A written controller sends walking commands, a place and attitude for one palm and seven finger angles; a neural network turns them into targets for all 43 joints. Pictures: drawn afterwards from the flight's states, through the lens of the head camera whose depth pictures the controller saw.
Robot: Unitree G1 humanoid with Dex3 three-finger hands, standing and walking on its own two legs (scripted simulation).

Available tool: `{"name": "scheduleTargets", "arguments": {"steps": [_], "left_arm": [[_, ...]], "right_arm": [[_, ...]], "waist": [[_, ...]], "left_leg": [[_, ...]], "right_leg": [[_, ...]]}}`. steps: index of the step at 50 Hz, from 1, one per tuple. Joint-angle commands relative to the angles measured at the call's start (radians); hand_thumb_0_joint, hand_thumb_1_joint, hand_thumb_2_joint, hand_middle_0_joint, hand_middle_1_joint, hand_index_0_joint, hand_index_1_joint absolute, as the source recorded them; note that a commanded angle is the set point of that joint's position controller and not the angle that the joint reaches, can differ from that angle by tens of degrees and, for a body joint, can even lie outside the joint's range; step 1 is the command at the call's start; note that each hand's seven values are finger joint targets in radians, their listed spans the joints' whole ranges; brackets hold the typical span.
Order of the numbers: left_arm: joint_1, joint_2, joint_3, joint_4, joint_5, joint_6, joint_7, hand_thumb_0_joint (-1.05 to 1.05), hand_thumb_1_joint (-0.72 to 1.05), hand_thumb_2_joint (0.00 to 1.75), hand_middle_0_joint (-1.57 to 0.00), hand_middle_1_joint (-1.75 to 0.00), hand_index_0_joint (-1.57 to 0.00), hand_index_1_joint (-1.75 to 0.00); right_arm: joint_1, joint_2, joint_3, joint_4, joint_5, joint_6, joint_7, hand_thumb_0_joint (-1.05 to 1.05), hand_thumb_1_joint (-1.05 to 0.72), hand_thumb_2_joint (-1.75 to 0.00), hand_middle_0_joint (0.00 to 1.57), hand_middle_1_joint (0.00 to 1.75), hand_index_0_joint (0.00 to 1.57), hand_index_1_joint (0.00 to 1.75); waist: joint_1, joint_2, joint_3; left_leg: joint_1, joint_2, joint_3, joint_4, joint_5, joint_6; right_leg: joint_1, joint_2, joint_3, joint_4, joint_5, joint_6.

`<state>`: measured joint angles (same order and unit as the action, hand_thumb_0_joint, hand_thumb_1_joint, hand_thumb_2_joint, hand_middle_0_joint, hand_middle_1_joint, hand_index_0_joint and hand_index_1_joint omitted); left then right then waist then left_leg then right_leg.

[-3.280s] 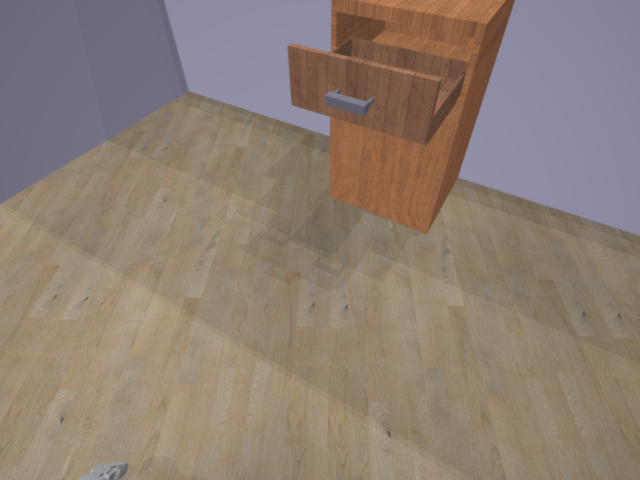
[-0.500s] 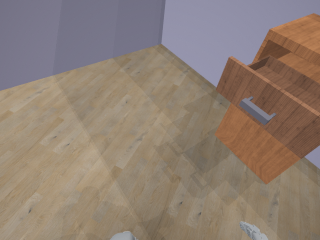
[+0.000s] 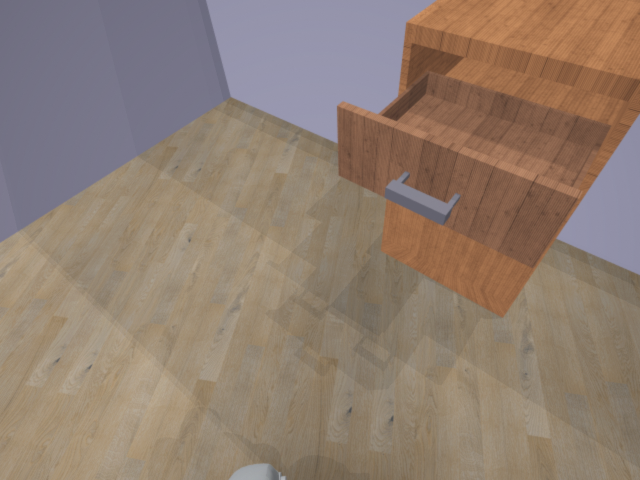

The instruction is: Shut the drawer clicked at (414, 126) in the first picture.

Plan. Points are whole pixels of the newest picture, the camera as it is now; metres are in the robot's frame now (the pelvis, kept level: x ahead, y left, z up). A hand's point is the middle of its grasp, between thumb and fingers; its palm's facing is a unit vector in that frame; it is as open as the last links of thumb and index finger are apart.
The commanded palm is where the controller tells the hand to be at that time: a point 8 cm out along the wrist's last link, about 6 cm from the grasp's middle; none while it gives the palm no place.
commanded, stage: turn to face it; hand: left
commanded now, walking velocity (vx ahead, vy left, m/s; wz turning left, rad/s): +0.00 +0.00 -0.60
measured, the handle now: (423, 194) +0.60 -0.14 -0.04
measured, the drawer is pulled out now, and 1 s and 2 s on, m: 0.30 0.30 0.30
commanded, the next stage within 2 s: take the last steps up to it in 0.86 s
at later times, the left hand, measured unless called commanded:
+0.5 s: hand out of the picture +0.14 +0.23 -0.15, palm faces -0.22 -0.95 -0.23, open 7.4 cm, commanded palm none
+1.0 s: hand out of the picture +0.14 +0.13 -0.14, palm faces -0.47 -0.85 -0.23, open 7.4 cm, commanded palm none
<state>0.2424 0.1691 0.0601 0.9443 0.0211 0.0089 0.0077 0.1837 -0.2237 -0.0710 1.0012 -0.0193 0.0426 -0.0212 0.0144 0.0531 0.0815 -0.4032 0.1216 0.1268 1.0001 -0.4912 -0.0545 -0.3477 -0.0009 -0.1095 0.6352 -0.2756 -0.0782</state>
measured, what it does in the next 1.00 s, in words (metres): steps on the spot, turning right: left foot, then right foot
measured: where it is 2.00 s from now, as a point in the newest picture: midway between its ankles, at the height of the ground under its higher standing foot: outside the picture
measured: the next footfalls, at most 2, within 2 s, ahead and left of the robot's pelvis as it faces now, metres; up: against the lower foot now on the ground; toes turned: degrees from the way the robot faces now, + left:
left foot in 0.42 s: +0.06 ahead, +0.15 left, +0.00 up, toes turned -12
right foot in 0.82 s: -0.04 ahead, -0.10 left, +0.00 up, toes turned -30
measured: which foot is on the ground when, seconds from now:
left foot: up 0.00-0.40, down 0.42-0.82, up 0.84-1.00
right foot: down 0.00-0.44, up 0.46-0.80, down 0.82-1.00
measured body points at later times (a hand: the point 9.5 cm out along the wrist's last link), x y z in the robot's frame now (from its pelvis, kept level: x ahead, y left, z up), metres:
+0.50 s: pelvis -0.01 +0.04 +0.01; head +0.03 +0.05 +0.46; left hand +0.15 +0.28 -0.14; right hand +0.01 -0.22 -0.12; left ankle +0.02 +0.16 -0.72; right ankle +0.02 -0.07 -0.69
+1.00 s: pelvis -0.03 +0.02 +0.01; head +0.00 -0.02 +0.46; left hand +0.17 +0.18 -0.13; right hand -0.14 -0.22 -0.14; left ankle +0.02 +0.15 -0.66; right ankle -0.08 -0.08 -0.72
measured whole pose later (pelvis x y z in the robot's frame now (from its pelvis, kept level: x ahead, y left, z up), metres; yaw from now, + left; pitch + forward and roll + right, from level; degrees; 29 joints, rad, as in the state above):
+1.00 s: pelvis -0.03 +0.02 +0.01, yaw -28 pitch +1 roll +0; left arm 0.16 0.17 0.04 0.93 0.02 0.03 0.01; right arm 0.24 -0.24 -0.06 1.00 -0.02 0.05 -0.02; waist -0.03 0.04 0.08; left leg -0.45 0.09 0.05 1.02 -0.43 -0.07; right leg -0.26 0.01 -0.04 0.50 -0.26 -0.03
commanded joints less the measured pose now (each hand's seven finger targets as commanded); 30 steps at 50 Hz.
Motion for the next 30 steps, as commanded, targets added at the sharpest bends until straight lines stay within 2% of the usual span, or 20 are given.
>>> {"name": "scheduleTargets", "arguments": {"steps": [1,2,6,8,10,11,13,16,18,19,20,21,22,23,24,25,26,28,30], "left_arm": [[0.000,0.192,0.051,-0.079,-0.007,-0.008,0.016,0.00,0.90,0.90,-0.20,-0.30,-0.20,-0.30],[-0.012,0.195,0.052,-0.083,-0.005,-0.009,0.014,0.00,0.90,0.90,-0.20,-0.30,-0.20,-0.30],[0.010,0.213,0.059,-0.073,-0.002,-0.004,0.007,0.00,0.90,0.90,-0.20,-0.30,-0.20,-0.30],[0.019,0.227,0.061,-0.073,-0.003,0.002,0.001,0.00,0.90,0.90,-0.20,-0.30,-0.20,-0.30],[0.002,0.236,0.064,-0.082,-0.001,0.005,0.000,0.00,0.90,0.90,-0.20,-0.30,-0.20,-0.30],[0.001,0.236,0.066,-0.083,0.001,0.008,0.002,0.00,0.90,0.90,-0.20,-0.30,-0.20,-0.30],[-0.011,0.249,0.069,-0.091,0.002,0.013,0.000,0.00,0.90,0.90,-0.20,-0.30,-0.20,-0.30],[-0.042,0.258,0.072,-0.104,0.004,0.021,0.000,0.00,0.90,0.90,-0.20,-0.30,-0.20,-0.30],[-0.064,0.259,0.070,-0.114,0.000,0.026,-0.002,0.00,0.90,0.90,-0.20,-0.30,-0.20,-0.30],[-0.086,0.254,0.069,-0.122,-0.005,0.030,-0.003,0.00,0.90,0.90,-0.20,-0.30,-0.20,-0.30],[-0.107,0.227,0.063,-0.134,-0.010,0.032,-0.007,0.00,0.90,0.90,-0.20,-0.30,-0.20,-0.30],[-0.090,0.166,0.052,-0.153,-0.018,0.034,-0.016,0.00,0.90,0.90,-0.20,-0.30,-0.20,-0.30],[-0.108,0.161,0.052,-0.172,-0.007,0.030,-0.021,0.00,0.90,0.90,-0.20,-0.30,-0.20,-0.30],[-0.120,0.200,0.062,-0.152,0.012,0.036,-0.023,0.00,0.90,0.90,-0.20,-0.30,-0.20,-0.30],[-0.095,0.204,0.072,-0.132,0.008,0.038,-0.031,0.00,0.90,0.90,-0.20,-0.30,-0.20,-0.30],[-0.066,0.187,0.068,-0.119,0.006,0.041,-0.037,0.00,0.90,0.90,-0.20,-0.30,-0.20,-0.30],[-0.056,0.173,0.062,-0.113,0.005,0.042,-0.040,0.00,0.90,0.90,-0.20,-0.30,-0.20,-0.30],[-0.071,0.147,0.050,-0.116,-0.001,0.048,-0.039,0.00,0.90,0.90,-0.20,-0.30,-0.20,-0.30],[-0.108,0.133,0.040,-0.127,-0.005,0.047,-0.038,0.00,0.90,0.90,-0.20,-0.30,-0.20,-0.30]], "right_arm": [[0.007,-0.066,-0.016,-0.093,-0.002,-0.020,0.005,0.00,-0.90,-0.90,0.20,0.30,0.20,0.30],[0.018,-0.061,-0.014,-0.088,-0.004,-0.017,0.005,0.00,-0.90,-0.90,0.20,0.30,0.20,0.30],[0.006,-0.063,-0.013,-0.105,-0.004,-0.015,0.000,0.00,-0.90,-0.90,0.20,0.30,0.20,0.30],[-0.012,-0.067,-0.011,-0.115,-0.003,-0.014,-0.001,0.00,-0.90,-0.90,0.20,0.30,0.20,0.30],[-0.005,-0.076,-0.011,-0.127,-0.002,-0.015,-0.002,0.00,-0.90,-0.90,0.20,0.30,0.20,0.30],[-0.014,-0.074,-0.011,-0.135,0.001,-0.018,-0.003,0.00,-0.90,-0.90,0.20,0.30,0.20,0.30],[-0.015,-0.073,-0.007,-0.145,0.004,-0.022,-0.005,0.00,-0.90,-0.90,0.20,0.30,0.20,0.30],[0.023,-0.074,-0.006,-0.153,0.012,-0.030,-0.009,0.00,-0.90,-0.90,0.20,0.30,0.20,0.30],[0.067,-0.076,-0.006,-0.145,0.016,-0.036,-0.015,0.00,-0.90,-0.90,0.20,0.30,0.20,0.30],[0.114,-0.081,-0.006,-0.135,0.017,-0.041,-0.019,0.00,-0.90,-0.90,0.20,0.30,0.20,0.30],[0.159,-0.107,-0.010,-0.127,0.014,-0.049,-0.025,0.00,-0.90,-0.90,0.20,0.30,0.20,0.30],[0.143,-0.179,-0.023,-0.141,0.003,-0.052,-0.025,0.00,-0.90,-0.90,0.20,0.30,0.20,0.30],[0.108,-0.230,-0.026,-0.178,-0.002,-0.045,-0.026,0.00,-0.90,-0.90,0.20,0.30,0.20,0.30],[0.060,-0.189,-0.016,-0.176,-0.006,-0.048,-0.024,0.00,-0.90,-0.90,0.20,0.30,0.20,0.30],[0.002,-0.151,-0.004,-0.192,-0.008,-0.049,-0.025,0.00,-0.90,-0.90,0.20,0.30,0.20,0.30],[-0.028,-0.136,0.000,-0.200,-0.008,-0.053,-0.026,0.00,-0.90,-0.90,0.20,0.30,0.20,0.30],[-0.026,-0.119,0.007,-0.198,-0.006,-0.059,-0.027,0.00,-0.90,-0.90,0.20,0.30,0.20,0.30],[0.025,-0.122,0.002,-0.175,-0.007,-0.061,-0.026,0.00,-0.90,-0.90,0.20,0.30,0.20,0.30],[0.074,-0.139,-0.008,-0.150,-0.006,-0.061,-0.024,0.00,-0.90,-0.90,0.20,0.30,0.20,0.30]], "waist": [[-0.006,-0.123,-0.146],[-0.009,-0.140,-0.140],[0.013,-0.132,-0.128],[0.025,-0.150,-0.120],[0.020,-0.174,-0.128],[0.028,-0.164,-0.131],[0.027,-0.168,-0.136],[0.014,-0.203,-0.158],[-0.004,-0.194,-0.163],[-0.031,-0.186,-0.170],[-0.056,-0.131,-0.173],[-0.051,0.113,-0.158],[-0.047,0.223,-0.081],[-0.041,0.193,-0.045],[-0.006,0.108,-0.031],[0.012,0.073,-0.037],[0.016,0.074,-0.051],[-0.007,0.103,-0.065],[-0.030,0.114,-0.083]], "left_leg": [[-0.138,0.013,-0.110,0.141,0.122,-0.022],[-0.128,0.004,-0.106,0.121,0.131,-0.026],[-0.135,-0.019,-0.108,0.016,0.111,-0.035],[-0.126,-0.033,-0.108,-0.020,0.108,-0.034],[-0.115,-0.042,-0.114,-0.065,0.097,-0.031],[-0.092,-0.045,-0.112,-0.107,0.079,-0.029],[-0.049,-0.067,-0.111,-0.178,0.065,-0.020],[0.020,-0.086,-0.118,-0.297,0.048,-0.003],[0.109,-0.108,-0.107,-0.421,0.106,0.009],[0.207,-0.106,-0.103,-0.530,0.176,0.018],[0.329,-0.049,-0.146,-0.644,0.194,0.042],[0.412,0.155,-0.371,-0.780,0.125,0.106],[0.307,0.345,-0.512,-0.828,0.170,0.186],[0.211,0.328,-0.477,-0.808,0.264,0.201],[0.166,0.259,-0.351,-0.778,0.330,0.195],[0.178,0.201,-0.253,-0.745,0.413,0.181],[0.199,0.174,-0.194,-0.718,0.519,0.172],[0.265,0.155,-0.134,-0.678,0.644,0.173],[0.330,0.178,-0.127,-0.653,0.718,0.194]], "right_leg": [[0.169,-0.255,0.343,-0.342,0.233,-0.101],[0.156,-0.242,0.337,-0.348,0.213,-0.097],[0.198,-0.233,0.382,-0.347,0.193,-0.108],[0.194,-0.219,0.413,-0.350,0.172,-0.111],[0.201,-0.215,0.442,-0.354,0.133,-0.116],[0.194,-0.217,0.462,-0.347,0.133,-0.122],[0.177,-0.204,0.492,-0.340,0.147,-0.124],[0.164,-0.197,0.528,-0.316,0.194,-0.119],[0.121,-0.171,0.542,-0.295,0.213,-0.089],[0.055,-0.152,0.535,-0.273,0.171,-0.059],[-0.049,-0.090,0.481,-0.212,0.080,-0.012],[-0.229,0.050,0.335,-0.012,-0.090,0.048],[-0.308,0.083,0.168,0.243,-0.261,0.101],[-0.285,0.028,0.212,0.398,-0.228,0.113],[-0.248,0.021,0.198,0.506,-0.166,0.117],[-0.243,0.016,0.174,0.570,-0.125,0.124],[-0.250,0.007,0.153,0.586,-0.111,0.128],[-0.245,-0.003,0.131,0.547,-0.109,0.140],[-0.228,-0.024,0.102,0.429,-0.141,0.145]]}}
